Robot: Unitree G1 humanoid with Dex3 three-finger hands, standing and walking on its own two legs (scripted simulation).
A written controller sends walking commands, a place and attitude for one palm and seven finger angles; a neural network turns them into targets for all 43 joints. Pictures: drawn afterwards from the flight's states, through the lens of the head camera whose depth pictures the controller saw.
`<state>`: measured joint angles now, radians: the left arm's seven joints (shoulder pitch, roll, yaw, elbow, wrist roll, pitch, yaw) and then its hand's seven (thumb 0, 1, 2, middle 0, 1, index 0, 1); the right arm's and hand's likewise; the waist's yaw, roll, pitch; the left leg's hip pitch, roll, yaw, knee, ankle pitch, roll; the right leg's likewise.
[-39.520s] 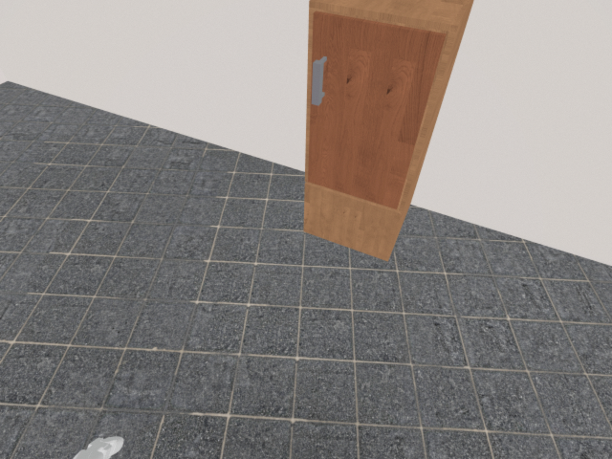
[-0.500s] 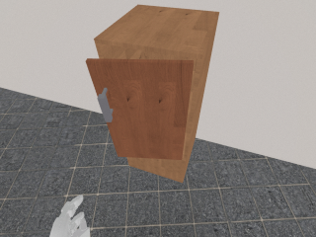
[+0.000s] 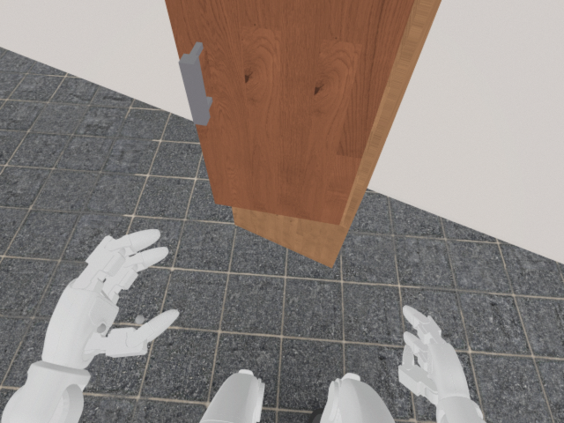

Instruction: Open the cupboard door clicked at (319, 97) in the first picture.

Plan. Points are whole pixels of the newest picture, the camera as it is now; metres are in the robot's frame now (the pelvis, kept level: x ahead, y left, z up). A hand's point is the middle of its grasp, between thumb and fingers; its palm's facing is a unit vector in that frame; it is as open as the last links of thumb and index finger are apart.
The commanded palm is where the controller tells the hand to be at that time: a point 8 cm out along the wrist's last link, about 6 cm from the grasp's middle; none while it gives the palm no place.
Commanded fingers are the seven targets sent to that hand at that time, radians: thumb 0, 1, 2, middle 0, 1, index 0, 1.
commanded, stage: raise the hand with hooked fingers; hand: left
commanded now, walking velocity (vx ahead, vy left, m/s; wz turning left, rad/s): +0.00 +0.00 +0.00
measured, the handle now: (199, 84) +0.62 +0.23 +0.08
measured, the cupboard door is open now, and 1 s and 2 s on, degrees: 15 15 15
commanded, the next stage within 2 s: move the hooked fingers beside the handle in 1.42 s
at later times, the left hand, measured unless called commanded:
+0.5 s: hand (111, 283) +0.25 +0.25 +0.06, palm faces -0.10 -0.99 -0.05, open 13.0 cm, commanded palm +0.24 +0.31 +0.08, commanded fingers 0.00 -0.50 0.30 -0.30 -1.20 -0.30 -1.20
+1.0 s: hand (70, 220) +0.32 +0.31 +0.10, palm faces -0.03 -1.00 -0.06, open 14.0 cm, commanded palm +0.29 +0.35 +0.10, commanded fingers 0.00 -0.50 0.30 -0.30 -1.20 -0.30 -1.20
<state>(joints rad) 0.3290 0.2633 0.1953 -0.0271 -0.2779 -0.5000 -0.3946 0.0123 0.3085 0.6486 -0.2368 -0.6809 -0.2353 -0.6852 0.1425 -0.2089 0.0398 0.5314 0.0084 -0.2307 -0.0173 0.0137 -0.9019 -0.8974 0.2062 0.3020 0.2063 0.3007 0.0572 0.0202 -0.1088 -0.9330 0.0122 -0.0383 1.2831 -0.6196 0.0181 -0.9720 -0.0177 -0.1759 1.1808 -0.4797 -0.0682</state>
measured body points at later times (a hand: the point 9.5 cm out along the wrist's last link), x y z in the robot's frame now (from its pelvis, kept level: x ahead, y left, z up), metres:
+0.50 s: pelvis +0.00 +0.02 +0.03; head +0.07 +0.04 +0.47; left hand +0.25 +0.30 +0.07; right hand +0.17 -0.25 -0.03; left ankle +0.00 +0.10 -0.63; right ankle +0.06 -0.09 -0.63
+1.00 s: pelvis +0.02 +0.03 +0.04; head +0.10 +0.05 +0.48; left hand +0.31 +0.36 +0.10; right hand +0.17 -0.22 -0.04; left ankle +0.00 +0.10 -0.63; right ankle +0.06 -0.09 -0.63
